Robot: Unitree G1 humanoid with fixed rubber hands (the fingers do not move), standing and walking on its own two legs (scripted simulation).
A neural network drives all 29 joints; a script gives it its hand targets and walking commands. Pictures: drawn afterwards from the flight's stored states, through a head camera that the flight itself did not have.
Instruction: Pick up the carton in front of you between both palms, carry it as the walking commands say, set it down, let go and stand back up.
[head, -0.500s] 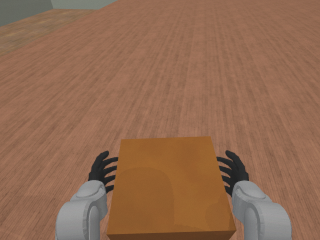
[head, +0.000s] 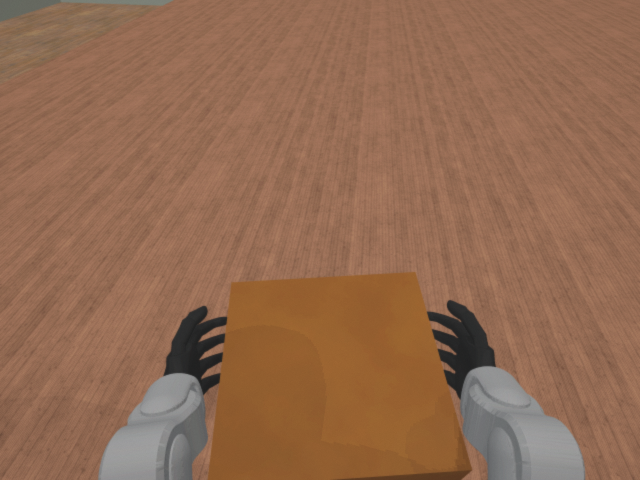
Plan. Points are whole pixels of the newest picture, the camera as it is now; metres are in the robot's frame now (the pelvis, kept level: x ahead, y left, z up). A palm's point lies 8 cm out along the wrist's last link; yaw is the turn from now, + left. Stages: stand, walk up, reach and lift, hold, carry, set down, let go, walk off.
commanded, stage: carry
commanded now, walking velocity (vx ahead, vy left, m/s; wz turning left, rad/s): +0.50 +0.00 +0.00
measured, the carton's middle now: (330, 406) +0.23 +0.00 +0.02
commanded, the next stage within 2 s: none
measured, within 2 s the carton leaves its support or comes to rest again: neither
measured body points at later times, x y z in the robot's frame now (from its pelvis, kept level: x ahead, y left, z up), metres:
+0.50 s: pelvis +0.34 -0.02 +0.00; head +0.32 -0.03 +0.45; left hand +0.58 +0.14 +0.10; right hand +0.58 -0.17 +0.10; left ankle +0.49 +0.12 -0.71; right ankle +0.20 -0.11 -0.74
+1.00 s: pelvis +0.69 +0.00 +0.00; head +0.67 +0.01 +0.45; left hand +0.93 +0.15 +0.09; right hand +0.92 -0.15 +0.09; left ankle +0.55 +0.10 -0.74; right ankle +0.83 -0.14 -0.71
